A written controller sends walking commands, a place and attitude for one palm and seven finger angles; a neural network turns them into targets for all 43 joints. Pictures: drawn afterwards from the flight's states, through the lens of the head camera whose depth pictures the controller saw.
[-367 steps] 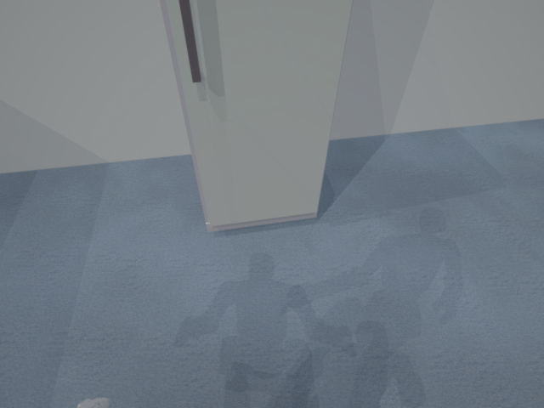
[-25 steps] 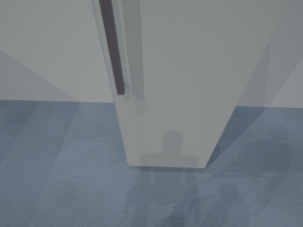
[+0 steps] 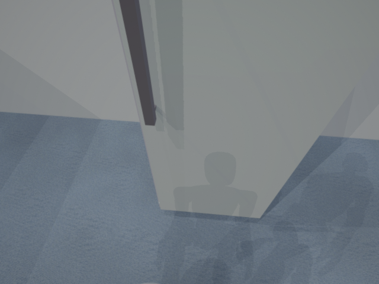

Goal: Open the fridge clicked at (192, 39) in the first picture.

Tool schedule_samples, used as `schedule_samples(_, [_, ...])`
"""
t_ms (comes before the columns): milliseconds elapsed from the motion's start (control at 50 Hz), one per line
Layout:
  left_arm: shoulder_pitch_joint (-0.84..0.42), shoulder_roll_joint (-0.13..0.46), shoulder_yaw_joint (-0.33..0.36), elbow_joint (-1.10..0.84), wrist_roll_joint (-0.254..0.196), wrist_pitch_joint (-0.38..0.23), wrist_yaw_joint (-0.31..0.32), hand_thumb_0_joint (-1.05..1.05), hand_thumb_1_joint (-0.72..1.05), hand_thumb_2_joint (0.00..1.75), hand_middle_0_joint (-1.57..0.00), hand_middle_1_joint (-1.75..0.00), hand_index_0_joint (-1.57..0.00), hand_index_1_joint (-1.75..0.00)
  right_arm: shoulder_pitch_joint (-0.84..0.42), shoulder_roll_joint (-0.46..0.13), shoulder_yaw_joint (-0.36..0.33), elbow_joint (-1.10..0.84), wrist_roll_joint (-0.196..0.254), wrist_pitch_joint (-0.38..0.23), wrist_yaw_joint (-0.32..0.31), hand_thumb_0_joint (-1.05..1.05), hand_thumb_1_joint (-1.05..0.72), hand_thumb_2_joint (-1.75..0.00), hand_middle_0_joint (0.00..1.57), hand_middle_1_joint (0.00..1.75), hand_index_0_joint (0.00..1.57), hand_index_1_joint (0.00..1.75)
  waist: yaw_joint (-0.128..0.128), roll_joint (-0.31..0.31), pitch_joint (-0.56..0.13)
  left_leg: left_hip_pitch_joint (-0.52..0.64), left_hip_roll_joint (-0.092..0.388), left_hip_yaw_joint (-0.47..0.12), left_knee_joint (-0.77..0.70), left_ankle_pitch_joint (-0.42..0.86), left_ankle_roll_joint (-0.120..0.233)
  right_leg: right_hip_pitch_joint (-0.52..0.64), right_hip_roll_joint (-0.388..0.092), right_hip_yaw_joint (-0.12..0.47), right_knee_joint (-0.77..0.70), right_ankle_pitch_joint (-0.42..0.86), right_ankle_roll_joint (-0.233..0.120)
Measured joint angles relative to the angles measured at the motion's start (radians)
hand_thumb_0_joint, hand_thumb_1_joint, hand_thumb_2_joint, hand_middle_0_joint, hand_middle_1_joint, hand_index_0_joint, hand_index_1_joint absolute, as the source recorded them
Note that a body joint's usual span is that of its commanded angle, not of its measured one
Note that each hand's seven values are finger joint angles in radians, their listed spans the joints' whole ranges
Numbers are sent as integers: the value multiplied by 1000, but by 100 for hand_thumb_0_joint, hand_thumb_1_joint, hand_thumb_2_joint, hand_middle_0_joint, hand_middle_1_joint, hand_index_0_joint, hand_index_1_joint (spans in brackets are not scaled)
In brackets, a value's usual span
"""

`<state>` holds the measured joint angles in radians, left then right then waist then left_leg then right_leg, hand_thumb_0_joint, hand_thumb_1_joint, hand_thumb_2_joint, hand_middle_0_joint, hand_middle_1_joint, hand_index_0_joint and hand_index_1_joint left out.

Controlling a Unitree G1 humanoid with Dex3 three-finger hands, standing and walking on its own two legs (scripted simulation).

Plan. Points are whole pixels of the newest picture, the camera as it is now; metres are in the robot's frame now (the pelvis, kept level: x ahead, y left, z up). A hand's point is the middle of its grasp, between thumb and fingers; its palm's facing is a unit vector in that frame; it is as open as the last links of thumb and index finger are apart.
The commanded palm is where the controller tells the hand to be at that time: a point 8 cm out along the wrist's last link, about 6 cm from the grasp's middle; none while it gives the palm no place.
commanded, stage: come to a stop and stand still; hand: left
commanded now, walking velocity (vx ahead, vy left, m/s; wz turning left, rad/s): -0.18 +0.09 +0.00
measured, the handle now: (136, 19) +0.49 +0.14 +0.29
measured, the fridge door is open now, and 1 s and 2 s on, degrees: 0 0 0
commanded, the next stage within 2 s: none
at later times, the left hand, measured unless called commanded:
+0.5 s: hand out of the picture +0.09 +0.18 -0.15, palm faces -0.01 -0.96 -0.28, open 7.3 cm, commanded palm none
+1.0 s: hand out of the picture +0.01 +0.22 -0.16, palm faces +0.08 -0.96 -0.26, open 7.3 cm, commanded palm none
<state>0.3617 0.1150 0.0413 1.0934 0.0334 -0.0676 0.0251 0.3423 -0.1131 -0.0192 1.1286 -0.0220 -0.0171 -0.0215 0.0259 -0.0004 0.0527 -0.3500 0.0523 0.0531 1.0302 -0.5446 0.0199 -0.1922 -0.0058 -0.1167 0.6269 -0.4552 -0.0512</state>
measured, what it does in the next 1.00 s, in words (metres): steps on the spot: left foot, then right foot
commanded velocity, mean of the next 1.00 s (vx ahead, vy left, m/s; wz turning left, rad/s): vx -0.03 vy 0.05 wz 0.00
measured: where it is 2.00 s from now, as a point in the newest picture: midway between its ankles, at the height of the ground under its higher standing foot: outside the picture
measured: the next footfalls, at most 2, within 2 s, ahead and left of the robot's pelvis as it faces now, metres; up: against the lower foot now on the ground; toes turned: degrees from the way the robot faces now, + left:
left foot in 0.14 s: +0.12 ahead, +0.13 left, +0.00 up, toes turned +4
right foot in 0.50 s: +0.05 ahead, -0.14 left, +0.00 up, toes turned -3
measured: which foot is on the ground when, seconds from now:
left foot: up 0.00-0.12, down 0.14-0.50, up 0.52-0.92, down 0.94-1.00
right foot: down 0.00-0.16, up 0.18-0.48, down 0.50-1.00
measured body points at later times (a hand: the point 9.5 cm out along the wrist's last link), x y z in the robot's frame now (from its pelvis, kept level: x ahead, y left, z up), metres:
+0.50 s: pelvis +0.01 -0.02 +0.00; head +0.05 -0.04 +0.45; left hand +0.09 +0.23 -0.13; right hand +0.09 -0.25 -0.15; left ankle +0.08 +0.13 -0.72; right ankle +0.01 -0.13 -0.73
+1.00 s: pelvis -0.02 +0.01 +0.01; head -0.02 +0.02 +0.45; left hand +0.01 +0.27 -0.14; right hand +0.07 -0.23 -0.13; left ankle +0.02 +0.11 -0.72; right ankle +0.01 -0.13 -0.72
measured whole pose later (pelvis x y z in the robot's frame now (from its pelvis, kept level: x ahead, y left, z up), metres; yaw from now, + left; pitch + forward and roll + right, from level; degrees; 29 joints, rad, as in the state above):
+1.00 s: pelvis -0.02 +0.01 +0.01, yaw +2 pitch -3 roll -1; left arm 0.30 0.24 0.02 0.92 0.02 0.05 0.04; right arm 0.25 -0.20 -0.04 0.91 -0.02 0.03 0.02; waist 0.02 -0.02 0.03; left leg -0.30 0.01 0.06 0.61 -0.26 0.03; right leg -0.26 -0.07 -0.08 0.60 -0.30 0.03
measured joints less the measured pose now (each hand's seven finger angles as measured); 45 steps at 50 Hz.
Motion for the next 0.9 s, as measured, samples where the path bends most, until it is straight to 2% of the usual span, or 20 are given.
schedule_samples(40, [20,-3,-3,-1,6,-2,12,0,91,90,-20,-30,-20,-29,-46,-4,-6,-14,-1,7,6,1,-91,-90,20,30,20,30,15,-14,8,-74,-6,9,60,-19,8,34,-2,5,-45,13,5])
schedule_samples(80, [41,-9,-9,10,9,10,17,0,91,90,-20,-30,-20,-29,-91,-29,-14,-26,-3,16,-2,3,-95,-90,20,30,20,30,19,-28,15,-105,-7,20,-45,30,4,64,-7,13,-81,21,16])
schedule_samples(100, [49,-13,-12,19,7,18,18,0,91,90,-20,-30,-20,-29,-111,-41,-16,-40,2,10,-1,4,-96,-90,20,30,20,30,16,-32,19,-102,-8,25,-136,99,0,77,-9,17,-90,21,23])
schedule_samples(140, [66,-20,-20,37,-2,35,19,0,91,90,-20,-30,-20,-29,-140,-60,-13,-70,6,-15,-4,4,-96,-90,20,30,20,30,5,-32,26,-59,-8,33,-337,326,-2,90,-9,27,-63,-2,35])
schedule_samples(160, [72,-22,-24,48,-9,43,19,0,91,90,-20,-30,-20,-29,-149,-65,-12,-81,6,-29,-8,4,-96,-90,20,30,20,30,-1,-32,27,-35,-5,38,-363,349,1,84,-10,33,-20,-20,41])
schedule_samples(220, [47,-1,-24,56,-20,75,25,0,91,90,-20,-30,-20,-29,-173,-45,-4,-101,9,-40,-19,3,-95,-90,19,30,19,30,-2,-71,24,11,-21,77,-373,250,12,4,-23,87,197,-107,46])
schedule_samples(260, [3,14,-18,37,-18,91,32,0,91,90,-20,-30,-20,-29,-183,-32,5,-110,9,-33,-27,2,-94,-90,19,30,19,30,-4,-68,26,31,-23,79,-413,261,8,-56,-16,102,295,-131,53])
schedule_samples(320, [-80,32,-7,-24,-14,101,30,0,91,90,-20,-30,-20,-29,-201,-19,3,-120,4,-12,-33,1,-93,-90,19,30,20,30,-5,-39,43,38,-18,63,-474,313,5,-131,-20,96,327,-112,60])
schedule_samples(380, [-143,46,3,-87,-12,103,24,0,91,90,-20,-30,-20,-29,-220,-32,-13,-133,-3,8,-28,0,-95,-90,20,30,20,30,-9,-11,53,25,-6,49,-509,352,-4,-181,-27,96,304,-71,61])
schedule_samples(440, [-180,56,10,-130,-9,98,19,0,91,90,-20,-30,-20,-29,-220,-47,-26,-143,-11,25,-14,0,-94,-90,20,30,20,30,-14,13,48,5,6,35,-514,373,-21,-172,-35,85,206,-9,59])
schedule_samples(480, [-178,69,-4,-155,-4,83,12,0,91,90,-20,-30,-20,-29,-205,-57,-27,-151,-10,34,-5,0,-94,-90,20,30,20,30,-13,16,37,-12,8,30,-486,367,-37,-110,-42,82,40,99,67])
schedule_samples(500, [-169,81,-9,-171,1,72,5,0,91,90,-20,-30,-20,-29,-195,-63,-26,-162,-9,36,2,0,-93,-90,20,30,20,30,-10,10,28,-30,6,28,-452,340,-41,-101,-43,89,-4,137,60])
schedule_samples(540, [-160,81,-14,-178,6,65,1,0,91,90,-20,-30,-20,-29,-176,-91,-37,-182,-11,45,12,0,-93,-90,20,30,20,30,-23,42,22,-52,-1,-29,-367,234,-27,-97,-23,66,26,119,39])
schedule_samples(580, [-139,81,-19,-185,4,63,-1,0,91,90,-20,-30,-20,-29,-149,-122,-50,-196,-13,57,21,1,-92,-90,20,30,20,30,-33,66,-6,-65,-18,-66,-266,198,-14,-75,-11,45,20,105,26])
schedule_samples(640, [-109,91,-15,-195,2,56,6,0,91,90,-20,-30,-21,-29,-126,-163,-64,-213,-17,70,31,1,-92,-90,20,30,20,30,-41,72,-41,-79,-38,-76,-117,205,-8,-47,-6,37,-6,111,18])
schedule_samples(700, [-99,103,-7,-208,4,57,20,0,91,90,-21,-30,-21,-29,-115,-183,-74,-235,-19,78,34,1,-92,-90,20,30,20,30,-46,57,-49,-88,-39,-60,-58,213,-23,-33,-15,31,-28,127,16])
schedule_samples(780, [-95,117,-7,-219,5,62,26,0,91,90,-21,-30,-21,-29,-111,-179,-72,-250,-14,87,36,1,-92,-90,19,30,19,30,-35,25,-33,-82,-33,-39,-102,207,-43,-28,-39,28,-48,147,22])
schedule_samples(900, [-74,126,-17,-210,4,86,17,0,91,90,-21,-30,-21,-29,-113,-135,-49,-249,-2,75,44,1,-91,-90,19,30,19,30,-11,-2,-17,-3,-34,-14,-313,225,-41,-45,-64,29,-49,166,53])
